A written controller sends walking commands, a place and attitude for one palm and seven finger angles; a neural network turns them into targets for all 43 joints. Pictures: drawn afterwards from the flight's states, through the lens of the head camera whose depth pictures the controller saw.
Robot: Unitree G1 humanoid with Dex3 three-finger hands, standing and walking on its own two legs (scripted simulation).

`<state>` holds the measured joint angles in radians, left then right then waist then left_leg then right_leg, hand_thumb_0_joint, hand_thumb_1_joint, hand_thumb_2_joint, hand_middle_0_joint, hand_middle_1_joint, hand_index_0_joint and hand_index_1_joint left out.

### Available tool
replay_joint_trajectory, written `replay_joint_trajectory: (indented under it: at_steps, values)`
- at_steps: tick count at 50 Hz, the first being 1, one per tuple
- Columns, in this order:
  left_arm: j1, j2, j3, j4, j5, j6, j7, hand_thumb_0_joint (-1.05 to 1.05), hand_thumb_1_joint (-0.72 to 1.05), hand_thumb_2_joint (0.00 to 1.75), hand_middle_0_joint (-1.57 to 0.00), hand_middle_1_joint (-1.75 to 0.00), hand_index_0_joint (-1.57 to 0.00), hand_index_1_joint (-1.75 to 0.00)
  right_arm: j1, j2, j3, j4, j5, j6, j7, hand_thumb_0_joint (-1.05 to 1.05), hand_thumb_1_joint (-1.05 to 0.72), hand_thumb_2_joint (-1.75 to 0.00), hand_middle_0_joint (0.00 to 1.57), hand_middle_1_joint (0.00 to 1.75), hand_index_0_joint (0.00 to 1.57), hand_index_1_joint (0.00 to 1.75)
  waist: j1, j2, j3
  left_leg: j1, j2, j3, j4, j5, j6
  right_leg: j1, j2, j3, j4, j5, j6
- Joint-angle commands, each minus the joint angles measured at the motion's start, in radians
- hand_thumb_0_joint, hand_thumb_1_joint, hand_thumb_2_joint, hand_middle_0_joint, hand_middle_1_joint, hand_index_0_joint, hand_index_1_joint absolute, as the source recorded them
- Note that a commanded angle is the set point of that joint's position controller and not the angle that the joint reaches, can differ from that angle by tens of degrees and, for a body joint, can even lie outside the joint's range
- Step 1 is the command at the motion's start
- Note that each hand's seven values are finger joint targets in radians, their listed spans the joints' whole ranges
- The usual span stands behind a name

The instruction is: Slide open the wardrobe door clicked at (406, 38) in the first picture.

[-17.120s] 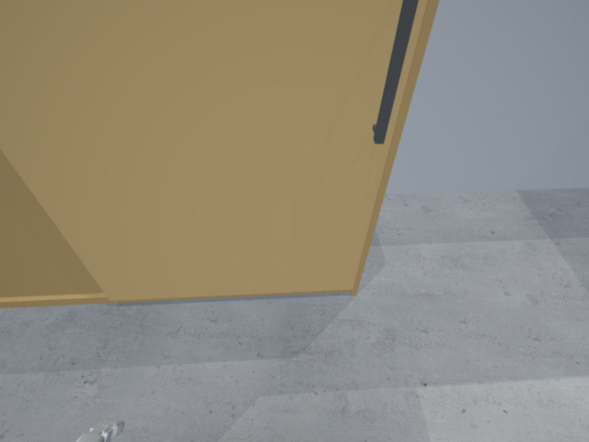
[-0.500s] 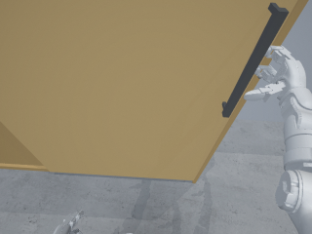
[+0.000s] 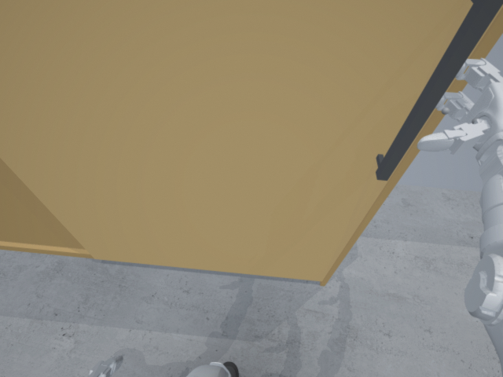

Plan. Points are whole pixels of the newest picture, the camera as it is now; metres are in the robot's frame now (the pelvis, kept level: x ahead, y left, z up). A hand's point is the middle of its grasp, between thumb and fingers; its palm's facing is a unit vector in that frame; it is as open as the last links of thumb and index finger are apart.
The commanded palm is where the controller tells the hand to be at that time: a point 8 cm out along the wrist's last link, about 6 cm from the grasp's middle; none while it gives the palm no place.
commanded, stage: slide the fingers in behind the handle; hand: right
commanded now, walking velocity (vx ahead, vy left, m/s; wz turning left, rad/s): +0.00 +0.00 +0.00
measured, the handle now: (418, 103) +0.53 -0.17 +0.17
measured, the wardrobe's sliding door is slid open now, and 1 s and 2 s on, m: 0.00 0.00 0.00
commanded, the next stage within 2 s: grip the handle and tug to test in 1.58 s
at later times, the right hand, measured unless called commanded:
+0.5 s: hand (438, 117) +0.47 -0.18 +0.20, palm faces -0.05 +1.00 -0.02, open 14.0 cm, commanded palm +0.44 -0.23 +0.19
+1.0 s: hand (416, 112) +0.48 -0.15 +0.19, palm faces -0.06 +1.00 -0.02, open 13.9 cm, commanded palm +0.45 -0.20 +0.19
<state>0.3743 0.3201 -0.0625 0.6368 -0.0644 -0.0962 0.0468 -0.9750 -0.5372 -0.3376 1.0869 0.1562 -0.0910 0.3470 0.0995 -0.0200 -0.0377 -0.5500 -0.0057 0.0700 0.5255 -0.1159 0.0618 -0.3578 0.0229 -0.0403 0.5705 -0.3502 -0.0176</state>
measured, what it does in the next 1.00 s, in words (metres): stands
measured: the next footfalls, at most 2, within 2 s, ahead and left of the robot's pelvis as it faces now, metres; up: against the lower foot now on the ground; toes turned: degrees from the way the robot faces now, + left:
none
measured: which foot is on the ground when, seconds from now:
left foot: down 0.00-1.00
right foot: down 0.00-1.00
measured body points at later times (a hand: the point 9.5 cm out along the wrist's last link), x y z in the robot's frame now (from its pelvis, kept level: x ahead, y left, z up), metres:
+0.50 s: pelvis +0.01 +0.00 +0.00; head +0.04 +0.01 +0.45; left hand +0.13 +0.25 -0.10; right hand +0.46 -0.23 +0.20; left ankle +0.09 +0.08 -0.73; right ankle -0.04 -0.11 -0.73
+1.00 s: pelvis +0.02 -0.01 +0.01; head +0.05 +0.01 +0.45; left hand +0.12 +0.24 -0.11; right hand +0.47 -0.21 +0.20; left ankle +0.09 +0.08 -0.73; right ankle -0.04 -0.11 -0.73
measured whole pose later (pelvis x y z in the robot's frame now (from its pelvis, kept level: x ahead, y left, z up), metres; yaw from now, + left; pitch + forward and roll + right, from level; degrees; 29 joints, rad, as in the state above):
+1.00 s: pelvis +0.02 -0.01 +0.01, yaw +0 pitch +5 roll -1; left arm 0.31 0.28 -0.06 0.63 -0.06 -0.07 0.04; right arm -0.84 -0.33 -0.24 0.81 0.17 0.03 0.21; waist 0.05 -0.04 -0.04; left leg -0.46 0.00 0.07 0.50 -0.14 0.05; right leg -0.25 0.03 -0.03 0.51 -0.35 -0.02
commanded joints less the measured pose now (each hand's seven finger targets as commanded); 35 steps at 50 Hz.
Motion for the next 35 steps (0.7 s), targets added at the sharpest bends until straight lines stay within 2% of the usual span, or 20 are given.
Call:
replay_joint_trajectory:
  at_steps: [1, 4, 5, 6, 9, 10, 11, 12, 13, 14, 15, 17, 20, 21, 23, 26, 28, 30, 32, 35]
  values:
    - [0.014, 0.141, 0.047, -0.122, -0.005, -0.034, 0.011, 0.00, 0.90, 0.90, -0.20, -0.30, -0.20, -0.30, -0.453, -0.289, -0.065, -0.265, 0.029, -0.064, 0.009, 0.00, 0.50, -0.30, 0.30, 1.20, 0.30, 1.20, -0.018, 0.014, -0.374, 0.486, 0.046, -0.132, -0.026, 0.046, -0.025, -0.159, -0.021, 0.045, -0.119, 0.098, -0.023]
    - [-0.009, 0.132, 0.050, -0.146, -0.007, -0.035, 0.010, 0.00, 0.90, 0.90, -0.20, -0.30, -0.20, -0.30, -0.413, -0.226, -0.028, -0.343, 0.041, -0.053, 0.005, 0.00, 0.50, -0.30, 0.30, 1.20, 0.30, 1.20, -0.026, -0.020, -0.383, 0.475, 0.042, -0.121, -0.024, 0.058, -0.022, -0.116, -0.023, 0.039, -0.123, 0.121, -0.024]
    - [-0.008, 0.134, 0.050, -0.143, -0.005, -0.036, 0.010, 0.00, 0.90, 0.90, -0.20, -0.30, -0.20, -0.30, -0.403, -0.263, -0.066, -0.373, 0.043, -0.050, -0.003, 0.00, 0.50, -0.30, 0.30, 1.20, 0.30, 1.20, -0.038, -0.003, -0.407, 0.500, 0.040, -0.123, -0.021, 0.080, -0.022, -0.113, -0.024, 0.044, -0.124, 0.137, -0.023]
    - [-0.018, 0.129, 0.051, -0.149, -0.005, -0.036, 0.009, 0.00, 0.90, 0.90, -0.20, -0.30, -0.20, -0.30, -0.360, -0.259, -0.077, -0.373, 0.048, -0.039, -0.007, 0.00, 0.50, -0.30, 0.30, 1.20, 0.30, 1.20, -0.047, -0.008, -0.404, 0.512, 0.043, -0.132, -0.024, 0.083, -0.023, -0.116, -0.025, 0.036, -0.123, 0.136, -0.022]
    - [-0.032, 0.129, 0.049, -0.151, -0.009, -0.030, 0.011, 0.00, 0.90, 0.90, -0.20, -0.30, -0.20, -0.30, -0.363, -0.227, -0.046, -0.396, 0.047, -0.015, -0.019, 0.00, 0.50, -0.30, 0.30, 1.20, 0.30, 1.20, -0.035, 0.025, -0.351, 0.489, 0.044, -0.124, -0.038, 0.053, -0.027, -0.118, -0.029, 0.035, -0.134, 0.116, -0.024]
    - [-0.037, 0.127, 0.049, -0.148, -0.010, -0.032, 0.012, 0.00, 0.90, 0.90, -0.20, -0.30, -0.20, -0.30, -0.378, -0.228, -0.046, -0.409, 0.043, -0.009, -0.025, 0.00, 0.50, -0.30, 0.30, 1.20, 0.30, 1.20, -0.032, -0.008, -0.347, 0.484, 0.044, -0.130, -0.041, 0.052, -0.027, -0.113, -0.027, 0.033, -0.134, 0.113, -0.024]
    - [-0.037, 0.123, 0.047, -0.147, -0.009, -0.031, 0.013, 0.00, 0.90, 0.90, -0.20, -0.30, -0.20, -0.30, -0.371, -0.229, -0.051, -0.408, 0.039, -0.003, -0.032, 0.00, 0.50, -0.30, 0.30, 1.20, 0.30, 1.20, -0.036, -0.005, -0.340, 0.484, 0.044, -0.127, -0.042, 0.049, -0.026, -0.113, -0.026, 0.037, -0.136, 0.111, -0.023]
    - [-0.037, 0.124, 0.048, -0.147, -0.007, -0.031, 0.014, 0.00, 0.90, 0.90, -0.20, -0.30, -0.20, -0.30, -0.376, -0.236, -0.055, -0.431, 0.035, -0.004, -0.039, 0.00, 0.50, -0.30, 0.30, 1.20, 0.30, 1.20, -0.037, 0.014, -0.357, 0.494, 0.041, -0.122, -0.038, 0.063, -0.026, -0.102, -0.027, 0.040, -0.139, 0.125, -0.024]
    - [-0.045, 0.118, 0.048, -0.152, -0.007, -0.034, 0.014, 0.00, 0.90, 0.90, -0.20, -0.30, -0.20, -0.30, -0.378, -0.198, -0.027, -0.460, 0.036, -0.005, -0.040, 0.00, 0.50, -0.30, 0.30, 1.20, 0.30, 1.20, -0.037, -0.016, -0.379, 0.499, 0.040, -0.119, -0.034, 0.091, -0.024, -0.078, -0.026, 0.037, -0.140, 0.147, -0.023]
    - [-0.049, 0.114, 0.050, -0.160, -0.007, -0.035, 0.014, 0.00, 0.90, 0.90, -0.20, -0.30, -0.20, -0.30, -0.371, -0.177, -0.016, -0.483, 0.044, -0.006, -0.041, 0.00, 0.50, -0.30, 0.30, 1.20, 0.30, 1.20, -0.037, -0.007, -0.386, 0.504, 0.040, -0.116, -0.031, 0.114, -0.023, -0.062, -0.027, 0.033, -0.134, 0.168, -0.024]
    - [-0.053, 0.113, 0.048, -0.152, -0.007, -0.035, 0.016, 0.00, 0.90, 0.90, -0.20, -0.30, -0.20, -0.30, -0.366, -0.179, -0.023, -0.475, 0.047, -0.002, -0.043, 0.00, 0.50, -0.30, 0.30, 1.20, 0.30, 1.20, -0.038, -0.024, -0.379, 0.504, 0.040, -0.117, -0.032, 0.127, -0.022, -0.060, -0.027, 0.034, -0.134, 0.173, -0.021]
    - [-0.056, 0.113, 0.046, -0.148, -0.006, -0.035, 0.016, 0.00, 0.90, 0.90, -0.20, -0.30, -0.20, -0.30, -0.336, -0.170, -0.028, -0.450, 0.051, 0.011, -0.045, 0.00, 0.50, -0.30, 0.30, 1.20, 0.30, 1.20, -0.042, 0.030, -0.362, 0.510, 0.039, -0.114, -0.032, 0.132, -0.025, -0.072, -0.028, 0.037, -0.140, 0.169, -0.020]
    - [-0.071, 0.108, 0.041, -0.146, -0.011, -0.029, 0.017, 0.00, 0.90, 0.90, -0.20, -0.30, -0.20, -0.30, -0.349, -0.130, 0.012, -0.433, 0.042, 0.032, -0.048, 0.00, 0.50, -0.30, 0.30, 1.20, 0.30, 1.20, -0.032, -0.008, -0.309, 0.467, 0.042, -0.107, -0.039, 0.102, -0.023, -0.070, -0.024, 0.037, -0.142, 0.148, -0.020]
    - [-0.069, 0.109, 0.040, -0.141, -0.010, -0.028, 0.018, 0.00, 0.90, 0.90, -0.20, -0.30, -0.20, -0.30, -0.357, -0.130, 0.015, -0.423, 0.038, 0.037, -0.054, 0.00, 0.50, -0.30, 0.30, 1.20, 0.30, 1.20, -0.029, 0.003, -0.303, 0.459, 0.041, -0.105, -0.040, 0.094, -0.023, -0.071, -0.024, 0.040, -0.143, 0.143, -0.020]
    - [-0.070, 0.108, 0.042, -0.140, -0.009, -0.028, 0.020, 0.00, 0.90, 0.90, -0.20, -0.30, -0.20, -0.30, -0.388, -0.122, 0.022, -0.438, 0.036, 0.037, -0.061, 0.00, 0.50, -0.30, 0.30, 1.20, 0.30, 1.20, -0.023, 0.023, -0.321, 0.458, 0.040, -0.101, -0.040, 0.097, -0.025, -0.062, -0.023, 0.044, -0.141, 0.148, -0.020]
    - [-0.079, 0.097, 0.042, -0.148, -0.005, -0.034, 0.018, 0.00, 0.90, 0.90, -0.20, -0.30, -0.20, -0.30, -0.413, -0.076, 0.049, -0.491, 0.044, 0.024, -0.067, 0.00, 0.50, -0.30, 0.30, 1.20, 0.30, 1.20, -0.031, -0.009, -0.390, 0.487, 0.037, -0.099, -0.021, 0.172, -0.020, -0.016, -0.020, 0.046, -0.131, 0.218, -0.017]
    - [-0.074, 0.097, 0.042, -0.139, -0.003, -0.031, 0.017, 0.00, 0.90, 0.90, -0.20, -0.30, -0.20, -0.30, -0.394, -0.074, 0.039, -0.468, 0.046, 0.029, -0.073, 0.00, 0.50, -0.30, 0.30, 1.20, 0.30, 1.20, -0.032, 0.016, -0.383, 0.488, 0.035, -0.089, -0.016, 0.202, -0.021, -0.016, -0.022, 0.046, -0.131, 0.245, -0.013]
    - [-0.077, 0.095, 0.043, -0.137, 0.000, -0.027, 0.014, 0.00, 0.90, 0.90, -0.20, -0.30, -0.20, -0.30, -0.385, -0.080, 0.030, -0.471, 0.038, 0.034, -0.085, 0.00, 0.50, -0.30, 0.30, 1.20, 0.30, 1.20, -0.041, -0.003, -0.389, 0.495, 0.036, -0.092, -0.012, 0.220, -0.020, -0.015, -0.020, 0.043, -0.129, 0.260, -0.013]
    - [-0.077, 0.096, 0.040, -0.136, 0.001, -0.021, 0.012, 0.00, 0.90, 0.90, -0.20, -0.30, -0.20, -0.30, -0.352, -0.081, 0.019, -0.430, 0.033, 0.048, -0.096, 0.00, 0.50, -0.30, 0.30, 1.20, 0.30, 1.20, -0.047, 0.039, -0.351, 0.494, 0.037, -0.087, -0.016, 0.207, -0.020, -0.046, -0.022, 0.045, -0.138, 0.244, -0.013]
    - [-0.079, 0.095, 0.043, -0.142, 0.003, -0.011, 0.010, 0.00, 0.90, 0.90, -0.20, -0.30, -0.20, -0.30, -0.360, -0.101, 0.007, -0.461, 0.019, 0.045, -0.110, 0.00, 0.50, -0.30, 0.30, 1.20, 0.30, 1.20, -0.052, 0.029, -0.377, 0.518, 0.039, -0.093, -0.012, 0.222, -0.020, -0.042, -0.021, 0.040, -0.139, 0.255, -0.016]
